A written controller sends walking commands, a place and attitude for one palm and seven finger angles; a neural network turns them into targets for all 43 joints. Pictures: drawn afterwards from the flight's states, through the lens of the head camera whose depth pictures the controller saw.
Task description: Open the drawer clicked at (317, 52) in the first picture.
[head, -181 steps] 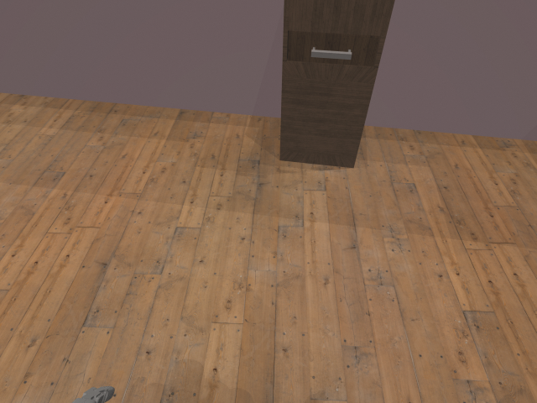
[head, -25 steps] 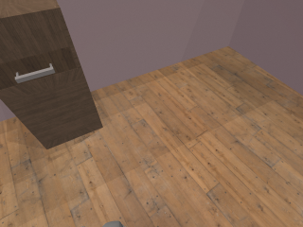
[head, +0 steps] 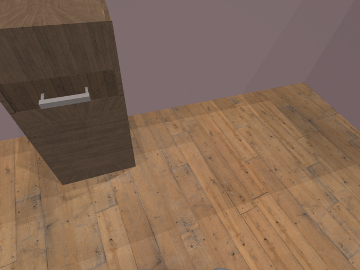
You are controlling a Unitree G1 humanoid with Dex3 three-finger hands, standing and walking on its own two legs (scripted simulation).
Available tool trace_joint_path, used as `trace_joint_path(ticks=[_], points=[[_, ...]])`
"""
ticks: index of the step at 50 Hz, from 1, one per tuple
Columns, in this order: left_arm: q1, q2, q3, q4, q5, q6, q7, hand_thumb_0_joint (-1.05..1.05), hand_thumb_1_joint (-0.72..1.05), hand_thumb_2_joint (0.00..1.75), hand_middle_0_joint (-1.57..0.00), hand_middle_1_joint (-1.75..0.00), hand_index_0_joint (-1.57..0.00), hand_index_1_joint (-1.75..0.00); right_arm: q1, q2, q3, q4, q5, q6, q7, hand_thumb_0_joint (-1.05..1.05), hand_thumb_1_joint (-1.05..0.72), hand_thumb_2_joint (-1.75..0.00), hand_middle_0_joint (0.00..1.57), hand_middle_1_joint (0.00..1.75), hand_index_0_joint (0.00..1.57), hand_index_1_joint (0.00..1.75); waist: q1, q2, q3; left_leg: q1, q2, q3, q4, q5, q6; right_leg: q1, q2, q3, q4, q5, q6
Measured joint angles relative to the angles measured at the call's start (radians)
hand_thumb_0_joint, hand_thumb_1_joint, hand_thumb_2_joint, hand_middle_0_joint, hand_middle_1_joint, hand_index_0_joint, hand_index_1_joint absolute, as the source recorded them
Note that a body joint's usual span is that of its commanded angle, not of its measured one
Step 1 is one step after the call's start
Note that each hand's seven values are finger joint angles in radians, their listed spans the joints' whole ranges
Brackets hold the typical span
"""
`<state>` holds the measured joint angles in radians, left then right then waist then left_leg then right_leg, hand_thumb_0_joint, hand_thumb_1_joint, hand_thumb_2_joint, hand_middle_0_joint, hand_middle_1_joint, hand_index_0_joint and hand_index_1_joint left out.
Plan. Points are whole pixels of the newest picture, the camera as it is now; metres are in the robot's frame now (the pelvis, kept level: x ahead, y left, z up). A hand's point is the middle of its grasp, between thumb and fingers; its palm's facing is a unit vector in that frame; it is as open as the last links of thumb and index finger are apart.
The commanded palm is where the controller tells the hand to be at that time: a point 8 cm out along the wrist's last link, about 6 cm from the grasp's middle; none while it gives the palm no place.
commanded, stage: turn to face it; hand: left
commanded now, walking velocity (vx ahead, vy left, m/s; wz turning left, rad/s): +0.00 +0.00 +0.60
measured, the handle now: (65, 96) +0.68 +0.48 -0.10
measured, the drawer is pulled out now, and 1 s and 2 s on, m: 0.00 0.00 0.00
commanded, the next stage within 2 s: take the last steps up to it in 0.52 s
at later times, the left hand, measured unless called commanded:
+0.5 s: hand out of the picture +0.06 +0.15 -0.14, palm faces +0.27 -0.92 -0.27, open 7.3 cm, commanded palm none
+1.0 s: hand out of the picture -0.01 +0.21 -0.16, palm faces +0.40 -0.90 -0.19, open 7.3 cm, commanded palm none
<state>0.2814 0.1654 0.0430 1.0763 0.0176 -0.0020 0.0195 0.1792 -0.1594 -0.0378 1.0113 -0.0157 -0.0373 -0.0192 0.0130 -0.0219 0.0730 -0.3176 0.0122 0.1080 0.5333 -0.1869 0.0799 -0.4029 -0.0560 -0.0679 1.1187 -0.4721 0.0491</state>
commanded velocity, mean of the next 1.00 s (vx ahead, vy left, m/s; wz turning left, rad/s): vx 0.12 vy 0.00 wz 0.26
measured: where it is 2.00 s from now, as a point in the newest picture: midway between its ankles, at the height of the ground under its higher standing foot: (162, 262)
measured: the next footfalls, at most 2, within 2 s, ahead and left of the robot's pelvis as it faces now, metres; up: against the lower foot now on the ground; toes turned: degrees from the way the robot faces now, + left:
right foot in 0.32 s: +0.08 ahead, -0.16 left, +0.00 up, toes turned +7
left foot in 0.72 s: +0.00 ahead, +0.09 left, +0.00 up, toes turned +25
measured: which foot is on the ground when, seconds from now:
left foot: down 0.00-0.32, up 0.34-0.70, down 0.72-1.00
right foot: up 0.00-0.30, down 0.32-0.74, up 0.76-1.00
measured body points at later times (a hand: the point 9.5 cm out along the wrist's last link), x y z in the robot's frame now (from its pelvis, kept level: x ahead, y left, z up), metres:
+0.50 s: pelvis +0.02 -0.05 +0.00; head +0.05 -0.07 +0.45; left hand +0.04 +0.20 -0.12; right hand +0.13 -0.29 -0.15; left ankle -0.01 +0.07 -0.65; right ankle +0.04 -0.16 -0.73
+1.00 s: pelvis +0.04 +0.02 +0.01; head +0.03 +0.04 +0.46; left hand -0.03 +0.25 -0.15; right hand +0.15 -0.20 -0.13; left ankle -0.04 +0.07 -0.73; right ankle +0.11 -0.12 -0.65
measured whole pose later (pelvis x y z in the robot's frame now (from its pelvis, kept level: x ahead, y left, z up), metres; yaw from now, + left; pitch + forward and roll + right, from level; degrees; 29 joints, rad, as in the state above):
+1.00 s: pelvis +0.04 +0.02 +0.01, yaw +22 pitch -2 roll -1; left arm 0.27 0.23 0.05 1.05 0.03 0.02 -0.01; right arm 0.31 -0.16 -0.03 1.04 -0.02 -0.05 -0.02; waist 0.01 -0.03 0.03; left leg -0.04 -0.02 0.06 0.33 -0.26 0.06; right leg -0.50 -0.10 -0.06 1.06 -0.30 0.06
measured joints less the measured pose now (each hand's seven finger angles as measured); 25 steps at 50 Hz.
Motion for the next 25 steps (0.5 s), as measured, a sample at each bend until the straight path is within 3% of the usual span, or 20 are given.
trace_joint_path(ticks=[4, 8, 13, 16, 20, 23, 25], points=[[-0.068, 0.011, 0.017, -0.065, 0.004, 0.014, 0.001, 0.00, 0.91, 0.90, -0.20, -0.29, -0.20, -0.30, 0.025, -0.016, -0.006, 0.006, -0.005, 0.030, 0.010, 0.00, -0.94, -0.90, 0.20, 0.30, 0.21, 0.30, -0.010, 0.007, -0.009, 0.012, -0.025, -0.036, -0.054, 0.030, 0.003, -0.072, -0.025, 0.033, -0.068, 0.073, 0.018], [-0.112, 0.022, 0.028, -0.108, 0.005, 0.030, 0.002, 0.00, 0.91, 0.90, -0.20, -0.29, -0.20, -0.30, 0.048, -0.022, -0.016, 0.001, -0.010, 0.052, 0.018, 0.00, -0.92, -0.90, 0.20, 0.30, 0.21, 0.30, -0.030, 0.016, -0.027, 0.005, -0.041, -0.077, -0.070, 0.041, -0.004, -0.071, -0.025, 0.047, -0.161, 0.095, 0.028], [-0.139, 0.028, 0.029, -0.143, 0.001, 0.035, 0.005, 0.00, 0.91, 0.90, -0.20, -0.29, -0.20, -0.30, 0.062, -0.033, -0.032, -0.018, -0.015, 0.067, 0.023, 0.01, -0.91, -0.90, 0.20, 0.30, 0.21, 0.30, -0.055, 0.042, -0.042, -0.019, -0.051, -0.125, -0.054, 0.038, -0.025, 0.013, 0.009, 0.042, -0.334, 0.075, 0.022], [-0.132, 0.031, 0.022, -0.167, -0.001, 0.021, 0.007, 0.00, 0.91, 0.90, -0.20, -0.29, -0.20, -0.30, 0.071, -0.043, -0.041, -0.031, -0.010, 0.074, 0.026, 0.01, -0.91, -0.90, 0.20, 0.30, 0.21, 0.30, -0.055, 0.049, -0.053, -0.054, -0.067, -0.150, -0.006, 0.020, -0.047, 0.121, 0.024, 0.032, -0.549, 0.154, 0.008], [-0.114, 0.012, 0.003, -0.174, 0.009, 0.012, 0.012, 0.00, 0.91, 0.90, -0.20, -0.29, -0.20, -0.30, 0.064, -0.067, -0.058, -0.041, -0.009, 0.094, 0.027, 0.01, -0.91, -0.90, 0.20, 0.30, 0.20, 0.30, -0.050, 0.073, -0.044, -0.165, -0.069, -0.145, 0.326, -0.222, -0.091, 0.146, 0.013, -0.015, -0.566, 0.172, -0.053], [-0.090, 0.004, -0.005, -0.169, 0.007, 0.011, 0.013, 0.00, 0.91, 0.90, -0.20, -0.30, -0.20, -0.30, 0.054, -0.080, -0.062, -0.044, -0.011, 0.101, 0.032, 0.01, -0.91, -0.90, 0.20, 0.30, 0.20, 0.30, -0.048, 0.069, -0.038, -0.212, -0.042, -0.117, 0.543, -0.206, -0.117, 0.178, -0.006, -0.047, -0.598, 0.180, -0.056], [-0.077, 0.001, -0.009, -0.163, 0.008, 0.009, 0.012, 0.00, 0.91, 0.90, -0.20, -0.30, -0.20, -0.30, 0.047, -0.085, -0.060, -0.046, -0.010, 0.102, 0.034, 0.01, -0.91, -0.90, 0.20, 0.30, 0.20, 0.30, -0.046, 0.063, -0.031, -0.210, -0.017, -0.110, 0.588, -0.188, -0.131, 0.192, -0.017, -0.068, -0.610, 0.182, -0.055]])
